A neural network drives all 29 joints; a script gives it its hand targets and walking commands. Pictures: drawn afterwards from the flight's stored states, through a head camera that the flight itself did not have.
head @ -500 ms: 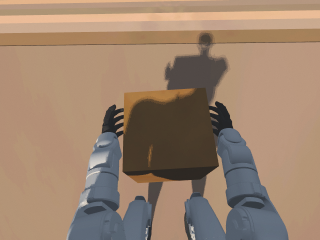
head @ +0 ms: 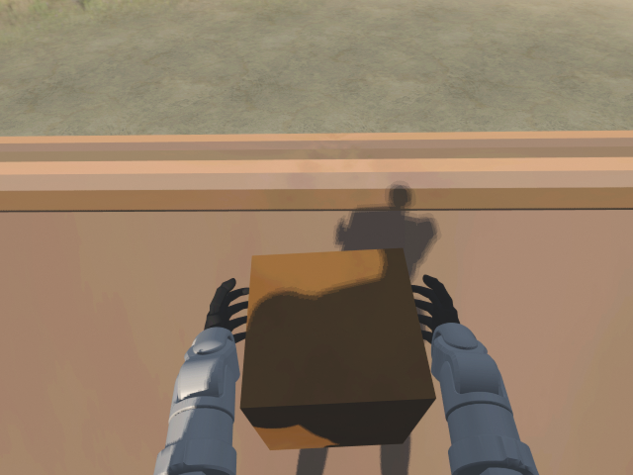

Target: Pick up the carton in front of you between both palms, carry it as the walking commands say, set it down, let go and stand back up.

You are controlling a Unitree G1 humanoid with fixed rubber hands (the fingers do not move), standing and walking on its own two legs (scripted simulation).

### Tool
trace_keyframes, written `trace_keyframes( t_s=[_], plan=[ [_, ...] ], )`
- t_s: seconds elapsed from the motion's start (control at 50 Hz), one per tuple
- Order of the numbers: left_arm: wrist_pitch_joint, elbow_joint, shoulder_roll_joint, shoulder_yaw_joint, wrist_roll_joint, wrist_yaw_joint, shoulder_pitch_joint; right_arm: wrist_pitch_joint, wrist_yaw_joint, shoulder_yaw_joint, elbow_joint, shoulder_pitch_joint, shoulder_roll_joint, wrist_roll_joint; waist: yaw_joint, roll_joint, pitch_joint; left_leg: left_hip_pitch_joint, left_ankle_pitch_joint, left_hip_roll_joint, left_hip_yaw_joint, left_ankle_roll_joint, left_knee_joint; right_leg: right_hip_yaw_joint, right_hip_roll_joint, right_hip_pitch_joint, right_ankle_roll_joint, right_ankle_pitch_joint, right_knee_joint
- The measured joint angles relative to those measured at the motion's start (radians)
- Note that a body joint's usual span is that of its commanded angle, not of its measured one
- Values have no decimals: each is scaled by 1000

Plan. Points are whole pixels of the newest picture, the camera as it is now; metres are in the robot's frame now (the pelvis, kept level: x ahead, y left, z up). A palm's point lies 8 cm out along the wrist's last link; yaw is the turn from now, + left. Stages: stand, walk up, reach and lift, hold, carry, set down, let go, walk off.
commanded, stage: reach and lift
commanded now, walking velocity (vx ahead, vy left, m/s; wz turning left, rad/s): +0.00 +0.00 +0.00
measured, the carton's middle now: (332, 355) +0.30 +0.00 -0.06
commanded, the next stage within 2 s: hold in 1.08 s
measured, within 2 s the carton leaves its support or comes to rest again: neither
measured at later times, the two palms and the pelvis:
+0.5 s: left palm (213, 327) +0.29 +0.15 +0.04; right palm (451, 323) +0.29 -0.15 +0.04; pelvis -0.01 +0.00 +0.01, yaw +0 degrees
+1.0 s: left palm (212, 320) +0.30 +0.15 +0.05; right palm (452, 315) +0.29 -0.15 +0.05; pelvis +0.01 +0.00 +0.02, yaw +0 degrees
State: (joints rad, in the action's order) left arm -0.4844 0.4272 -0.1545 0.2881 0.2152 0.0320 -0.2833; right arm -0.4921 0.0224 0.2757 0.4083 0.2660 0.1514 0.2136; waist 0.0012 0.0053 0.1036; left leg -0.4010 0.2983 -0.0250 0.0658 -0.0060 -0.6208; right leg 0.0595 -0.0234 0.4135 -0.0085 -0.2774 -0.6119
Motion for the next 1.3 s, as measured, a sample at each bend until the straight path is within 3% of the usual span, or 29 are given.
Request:
trace_keyframes(
  t_s=[0.16,0.32,1.08,1.3],
  plan=[
    [-97,-20,-7,10,56,-23,-20,-100,-26,9,-20,22,6,54,3,-1,-59,193,-46,3,0,3,117,2,4,-194,0,48,119],
    [-115,-12,-19,49,92,-40,-65,-121,-46,50,-12,69,20,94,5,0,-122,222,-61,2,1,4,124,2,5,-224,0,61,126],
    [-198,-150,1,-53,62,-39,17,-204,-37,-57,-154,-17,-2,60,4,0,-132,340,-90,6,5,3,247,1,8,-341,2,88,246],
    [-265,-222,6,-76,45,-37,37,-270,-32,-83,-219,-32,-6,45,-1,1,-129,378,-105,8,3,3,270,5,8,-378,2,104,269]
  ],
)
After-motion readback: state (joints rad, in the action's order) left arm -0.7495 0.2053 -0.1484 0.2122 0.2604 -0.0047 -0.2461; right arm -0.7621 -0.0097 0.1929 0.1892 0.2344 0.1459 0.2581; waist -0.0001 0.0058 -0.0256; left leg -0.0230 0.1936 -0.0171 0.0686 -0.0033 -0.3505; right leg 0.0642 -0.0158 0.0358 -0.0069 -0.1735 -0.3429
